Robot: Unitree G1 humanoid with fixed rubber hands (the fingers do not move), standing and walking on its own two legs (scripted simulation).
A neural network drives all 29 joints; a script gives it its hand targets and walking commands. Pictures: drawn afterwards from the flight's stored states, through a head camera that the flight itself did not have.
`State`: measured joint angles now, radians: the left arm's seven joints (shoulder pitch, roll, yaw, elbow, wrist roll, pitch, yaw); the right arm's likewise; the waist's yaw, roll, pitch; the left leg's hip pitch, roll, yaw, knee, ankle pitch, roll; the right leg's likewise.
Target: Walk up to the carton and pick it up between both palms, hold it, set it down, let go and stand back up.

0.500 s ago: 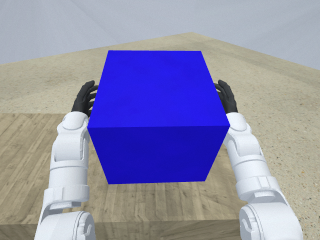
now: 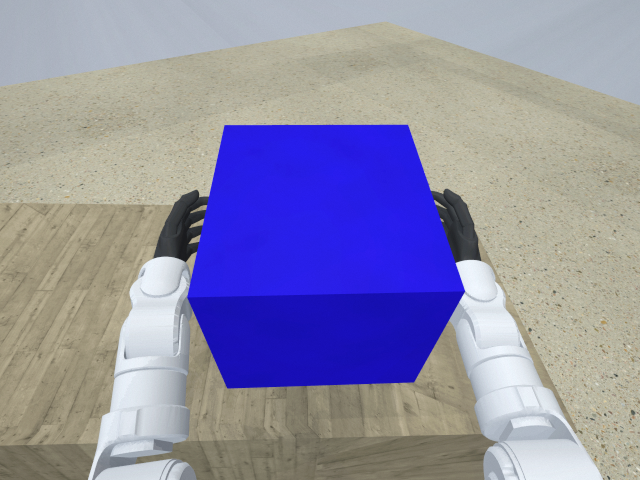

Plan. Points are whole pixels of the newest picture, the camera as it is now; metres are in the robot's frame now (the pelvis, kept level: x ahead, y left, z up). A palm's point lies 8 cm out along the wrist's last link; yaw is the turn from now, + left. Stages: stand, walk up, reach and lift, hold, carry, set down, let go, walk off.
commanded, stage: set down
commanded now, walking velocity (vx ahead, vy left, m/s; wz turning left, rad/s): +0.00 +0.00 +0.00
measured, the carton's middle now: (319, 254) +0.41 +0.00 +0.09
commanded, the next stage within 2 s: none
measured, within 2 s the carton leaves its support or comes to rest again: neither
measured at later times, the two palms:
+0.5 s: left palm (179, 263) +0.37 +0.18 +0.12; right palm (451, 256) +0.38 -0.18 +0.12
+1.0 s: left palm (186, 277) +0.37 +0.17 +0.09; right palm (445, 267) +0.39 -0.18 +0.09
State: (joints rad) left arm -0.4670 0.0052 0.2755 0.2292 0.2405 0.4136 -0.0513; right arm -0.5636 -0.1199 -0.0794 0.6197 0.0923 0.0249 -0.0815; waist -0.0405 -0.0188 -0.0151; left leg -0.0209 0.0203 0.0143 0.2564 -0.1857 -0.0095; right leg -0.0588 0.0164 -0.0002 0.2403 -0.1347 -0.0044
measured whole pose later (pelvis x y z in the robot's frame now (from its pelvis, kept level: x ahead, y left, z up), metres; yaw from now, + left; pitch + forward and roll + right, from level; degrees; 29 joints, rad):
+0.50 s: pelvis +0.01 +0.00 +0.00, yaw +0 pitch -2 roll +0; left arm -0.46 0.00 0.28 0.34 0.24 0.28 -0.02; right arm -0.58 -0.12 -0.10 0.73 0.04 -0.09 -0.06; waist -0.03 -0.02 0.01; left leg -0.02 0.02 0.01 0.25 -0.19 -0.01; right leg -0.06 0.01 0.00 0.24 -0.14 -0.01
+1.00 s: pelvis +0.01 +0.00 +0.00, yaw +0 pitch -2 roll -1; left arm -0.45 -0.02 0.28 0.44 0.24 0.16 0.01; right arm -0.58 -0.12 -0.13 0.81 0.01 -0.18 -0.04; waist -0.01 -0.01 0.04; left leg -0.03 0.03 0.01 0.27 -0.21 -0.01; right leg -0.06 0.02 0.00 0.24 -0.15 -0.01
